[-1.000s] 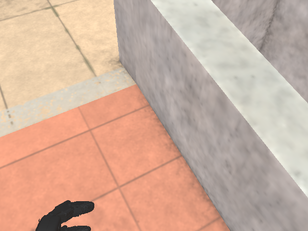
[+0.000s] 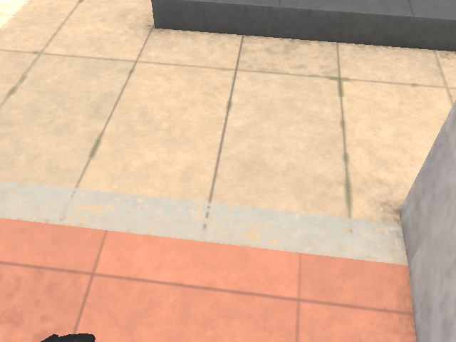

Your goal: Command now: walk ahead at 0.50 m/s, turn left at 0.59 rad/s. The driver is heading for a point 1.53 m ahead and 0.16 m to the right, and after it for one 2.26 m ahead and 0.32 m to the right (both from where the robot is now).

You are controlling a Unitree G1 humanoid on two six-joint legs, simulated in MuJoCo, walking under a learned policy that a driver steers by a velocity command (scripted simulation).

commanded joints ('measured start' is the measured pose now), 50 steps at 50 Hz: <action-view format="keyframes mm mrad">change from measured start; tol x32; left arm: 1 332 240 78 0 24 -14 18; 22 406 29 -50 76 19 -4 6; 43 -270 -47 -78 -177 -1 10 -53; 50 378 243 29 -15 6 26 -32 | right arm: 1 -75 40 23 -135 -16 -26 8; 15 -415 57 58 -190 12 -40 70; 22 171 -221 -47 -40 21 18 21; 50 168 70 55 197 -39 -36 -4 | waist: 1 147 -220 -162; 16 71 -156 131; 22 -129 258 -483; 26 26 15 31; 43 -53 62 145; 48 206 195 -131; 50 146 -351 -460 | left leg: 1 -493 -23 32 478 -136 -12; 9 -722 95 112 869 183 -54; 19 -22 -7 383 208 222 62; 21 591 267 -43 152 178 145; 23 500 449 -671 -311 -333 213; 31 -59 262 44 -360 236 153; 43 363 327 151 -423 577 139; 48 296 295 244 60 1481 65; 49 35 246 227 359 1090 35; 50 -328 1 126 685 32 -24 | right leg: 1 684 -361 457 -175 19 -152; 3 559 -481 818 -371 -529 -320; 15 230 -262 44 -497 380 -191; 19 321 -281 -52 -122 1152 -144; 20 190 -253 -63 78 1053 -116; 22 -279 5 113 695 -176 -44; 32 -508 -168 66 910 285 -32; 42 -632 -113 -82 360 280 -23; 48 45 28 -120 166 159 -184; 50 768 -370 680 -92 -152 -384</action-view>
